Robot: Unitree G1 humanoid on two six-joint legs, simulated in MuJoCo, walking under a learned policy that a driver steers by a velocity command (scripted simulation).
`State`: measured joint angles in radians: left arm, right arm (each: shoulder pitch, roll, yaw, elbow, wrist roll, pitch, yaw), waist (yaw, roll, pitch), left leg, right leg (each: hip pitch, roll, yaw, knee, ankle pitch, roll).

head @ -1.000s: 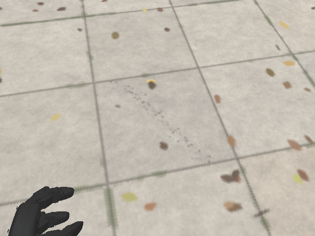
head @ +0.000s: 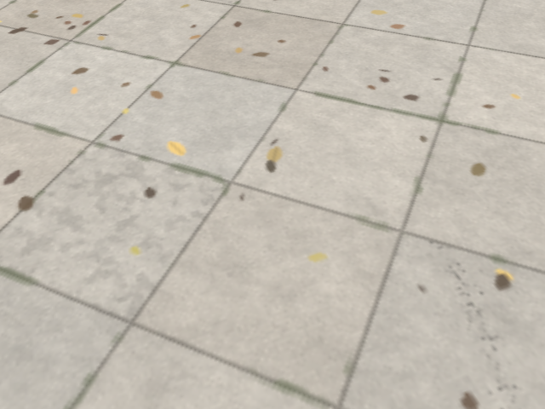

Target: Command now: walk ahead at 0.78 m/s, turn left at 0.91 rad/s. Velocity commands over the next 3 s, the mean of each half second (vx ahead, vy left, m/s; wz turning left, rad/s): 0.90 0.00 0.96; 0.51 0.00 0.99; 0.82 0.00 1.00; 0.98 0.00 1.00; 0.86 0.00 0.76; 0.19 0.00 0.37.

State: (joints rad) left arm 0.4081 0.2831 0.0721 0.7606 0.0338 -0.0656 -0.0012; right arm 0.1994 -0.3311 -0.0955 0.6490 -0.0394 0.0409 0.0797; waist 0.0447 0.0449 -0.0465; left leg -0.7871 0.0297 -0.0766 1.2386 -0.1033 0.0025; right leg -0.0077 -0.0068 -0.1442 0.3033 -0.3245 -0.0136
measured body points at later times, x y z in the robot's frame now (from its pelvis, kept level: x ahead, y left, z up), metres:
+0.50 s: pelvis +0.36 +0.16 -0.01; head +0.38 +0.17 +0.44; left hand +0.42 +0.46 -0.09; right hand +0.51 -0.10 -0.13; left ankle +0.27 +0.14 -0.74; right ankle +0.53 +0.02 -0.66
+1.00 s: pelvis +0.68 +0.31 +0.00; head +0.67 +0.38 +0.44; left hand +0.49 +0.57 -0.13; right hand +1.03 +0.34 -0.05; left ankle +0.64 +0.48 -0.69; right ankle +0.77 +0.22 -0.74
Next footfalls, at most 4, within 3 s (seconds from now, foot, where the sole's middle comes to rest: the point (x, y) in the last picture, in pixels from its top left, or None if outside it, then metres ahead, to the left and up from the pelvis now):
0.26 left None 0.31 0.15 -0.78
0.68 right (220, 319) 0.79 0.25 -0.78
1.14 left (106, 352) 0.69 0.55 -0.78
1.56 right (21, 263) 0.98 0.90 -0.78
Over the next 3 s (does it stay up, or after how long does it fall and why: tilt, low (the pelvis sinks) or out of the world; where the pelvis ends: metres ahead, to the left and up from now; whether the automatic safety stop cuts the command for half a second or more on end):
stays up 0.44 1.64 -0.01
